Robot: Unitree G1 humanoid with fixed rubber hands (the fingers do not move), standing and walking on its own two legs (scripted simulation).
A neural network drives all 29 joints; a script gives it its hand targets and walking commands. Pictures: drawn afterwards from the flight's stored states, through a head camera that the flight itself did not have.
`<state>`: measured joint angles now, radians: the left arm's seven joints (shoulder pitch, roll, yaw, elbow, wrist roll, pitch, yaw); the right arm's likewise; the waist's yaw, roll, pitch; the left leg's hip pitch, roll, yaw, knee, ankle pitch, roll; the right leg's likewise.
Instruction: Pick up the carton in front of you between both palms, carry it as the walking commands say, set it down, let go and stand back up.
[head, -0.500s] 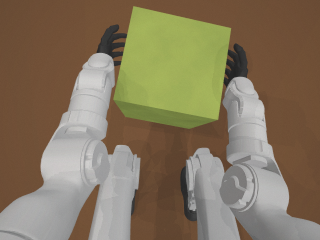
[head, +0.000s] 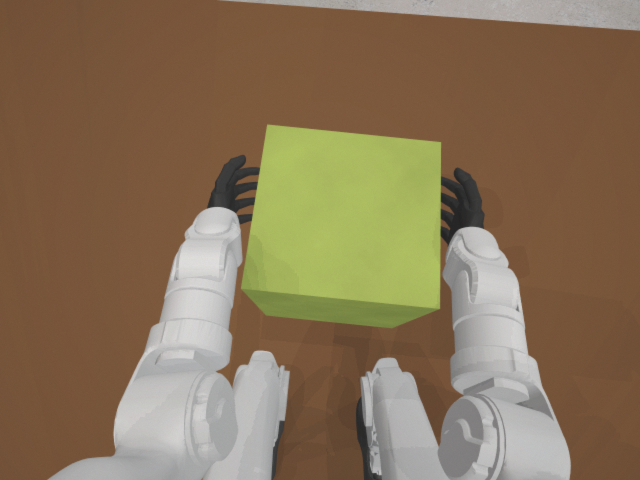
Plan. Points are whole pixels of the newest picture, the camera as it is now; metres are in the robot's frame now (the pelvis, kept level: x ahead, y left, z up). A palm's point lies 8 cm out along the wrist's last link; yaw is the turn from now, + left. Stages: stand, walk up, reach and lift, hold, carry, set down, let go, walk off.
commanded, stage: reach and lift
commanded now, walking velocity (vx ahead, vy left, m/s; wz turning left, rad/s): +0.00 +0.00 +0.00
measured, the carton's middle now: (339, 242) +0.44 -0.01 -0.12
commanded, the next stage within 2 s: hold in 1.84 s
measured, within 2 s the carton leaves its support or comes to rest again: neither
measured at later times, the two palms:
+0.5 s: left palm (170, 189) +0.39 +0.15 +0.12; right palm (538, 198) +0.39 -0.15 +0.13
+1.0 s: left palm (94, 141) +0.36 +0.15 +0.23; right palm out of the picture +0.37 -0.15 +0.24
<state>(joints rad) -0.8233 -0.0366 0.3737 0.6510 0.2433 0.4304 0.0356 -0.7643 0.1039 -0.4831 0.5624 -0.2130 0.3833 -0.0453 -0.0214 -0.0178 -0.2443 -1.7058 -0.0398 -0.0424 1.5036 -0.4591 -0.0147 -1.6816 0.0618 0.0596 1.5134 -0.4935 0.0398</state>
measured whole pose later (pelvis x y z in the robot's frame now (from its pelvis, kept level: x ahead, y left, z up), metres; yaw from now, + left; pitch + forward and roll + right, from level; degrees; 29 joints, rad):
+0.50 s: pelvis +0.04 -0.01 +0.14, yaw +1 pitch +19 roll +0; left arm -0.48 -0.10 0.34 0.54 0.24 0.43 0.01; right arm -0.47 0.18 -0.40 0.50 -0.24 0.39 -0.04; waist -0.01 -0.02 -0.16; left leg -0.92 -0.03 -0.07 0.95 -0.35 -0.02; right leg -0.90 0.04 0.06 0.95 -0.38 0.01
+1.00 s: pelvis +0.06 -0.01 +0.20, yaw +1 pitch -3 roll +0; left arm -0.35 -0.18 0.32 0.39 0.33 0.65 -0.01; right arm -0.35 0.18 -0.33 0.40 -0.33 0.59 0.03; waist -0.01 -0.01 -0.01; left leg -0.20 -0.02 -0.07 0.44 -0.19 -0.01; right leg -0.18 0.02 0.06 0.46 -0.22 0.01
